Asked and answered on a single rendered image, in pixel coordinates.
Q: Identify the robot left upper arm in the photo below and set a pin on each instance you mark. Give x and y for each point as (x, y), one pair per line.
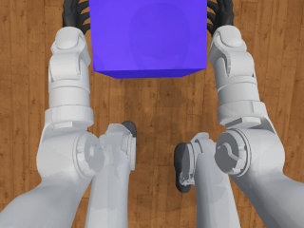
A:
(66, 164)

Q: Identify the robot left foot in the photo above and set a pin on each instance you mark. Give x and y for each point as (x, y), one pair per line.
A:
(132, 128)

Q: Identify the robot right forearm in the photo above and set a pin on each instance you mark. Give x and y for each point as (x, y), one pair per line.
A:
(236, 82)

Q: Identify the robot right upper arm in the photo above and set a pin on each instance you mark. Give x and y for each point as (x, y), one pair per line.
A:
(254, 160)

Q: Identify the right robot hand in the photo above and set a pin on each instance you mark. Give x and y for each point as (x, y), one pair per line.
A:
(223, 15)

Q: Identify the left robot hand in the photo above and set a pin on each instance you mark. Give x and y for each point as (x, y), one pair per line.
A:
(72, 16)

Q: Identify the robot left forearm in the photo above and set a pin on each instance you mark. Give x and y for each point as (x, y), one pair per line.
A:
(68, 86)

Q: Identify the carton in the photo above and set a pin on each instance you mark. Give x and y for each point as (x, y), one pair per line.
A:
(133, 39)

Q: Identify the robot right thigh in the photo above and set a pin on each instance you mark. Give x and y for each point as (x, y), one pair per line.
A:
(215, 203)

